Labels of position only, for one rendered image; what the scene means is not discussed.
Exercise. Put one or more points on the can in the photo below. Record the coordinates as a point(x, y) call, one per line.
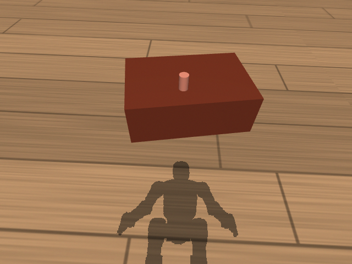
point(183, 81)

